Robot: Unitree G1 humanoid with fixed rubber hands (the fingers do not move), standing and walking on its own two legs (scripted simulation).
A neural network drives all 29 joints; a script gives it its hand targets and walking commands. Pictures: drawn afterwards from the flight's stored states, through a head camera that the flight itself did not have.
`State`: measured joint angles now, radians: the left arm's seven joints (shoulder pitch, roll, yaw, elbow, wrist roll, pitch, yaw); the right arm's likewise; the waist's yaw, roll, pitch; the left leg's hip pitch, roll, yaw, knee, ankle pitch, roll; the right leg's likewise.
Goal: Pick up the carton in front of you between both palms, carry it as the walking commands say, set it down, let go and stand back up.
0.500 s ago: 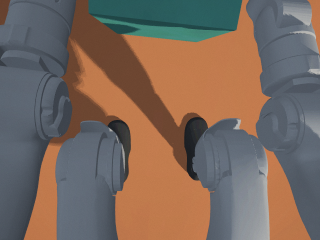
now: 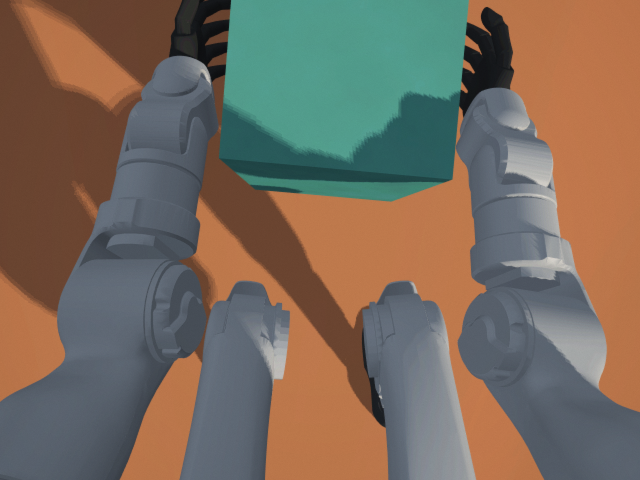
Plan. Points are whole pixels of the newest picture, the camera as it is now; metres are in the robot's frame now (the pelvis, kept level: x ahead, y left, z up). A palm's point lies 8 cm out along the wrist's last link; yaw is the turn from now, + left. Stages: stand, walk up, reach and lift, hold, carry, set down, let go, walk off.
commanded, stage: reach and lift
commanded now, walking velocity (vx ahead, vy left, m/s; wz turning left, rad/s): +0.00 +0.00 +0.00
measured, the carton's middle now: (335, 103) +0.54 -0.01 -0.15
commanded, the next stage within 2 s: none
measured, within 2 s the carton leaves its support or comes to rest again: neither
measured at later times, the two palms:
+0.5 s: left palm (124, 31) +0.50 +0.14 +0.06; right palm (581, 65) +0.49 -0.16 +0.06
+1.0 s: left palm out of the picture +0.44 +0.14 +0.22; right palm out of the picture +0.44 -0.16 +0.22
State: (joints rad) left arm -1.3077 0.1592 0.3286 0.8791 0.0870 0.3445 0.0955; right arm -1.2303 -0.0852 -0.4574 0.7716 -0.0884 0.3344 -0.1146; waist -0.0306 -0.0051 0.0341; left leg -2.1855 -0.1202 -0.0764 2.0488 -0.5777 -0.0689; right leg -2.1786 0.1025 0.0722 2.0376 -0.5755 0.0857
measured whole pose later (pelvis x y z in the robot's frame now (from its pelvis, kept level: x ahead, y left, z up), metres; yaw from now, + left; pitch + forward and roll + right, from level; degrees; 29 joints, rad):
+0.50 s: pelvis +0.00 +0.00 +0.11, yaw +0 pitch +42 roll +0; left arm -1.05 0.02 0.43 0.68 0.22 0.42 0.04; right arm -1.01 0.03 -0.49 0.61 -0.22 0.42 -0.06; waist -0.02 0.00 -0.16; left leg -1.89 -0.11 -0.09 1.65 -0.49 -0.06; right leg -1.89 0.11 0.10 1.64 -0.48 0.07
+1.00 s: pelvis +0.05 +0.00 +0.25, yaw +0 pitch +28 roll +0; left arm -0.62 -0.10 0.39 0.63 0.22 0.34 0.04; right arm -0.60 0.11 -0.41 0.60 -0.22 0.34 -0.04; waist -0.02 0.00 -0.22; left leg -1.20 -0.09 -0.12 1.14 -0.43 -0.03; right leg -1.20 0.08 0.12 1.14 -0.42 0.04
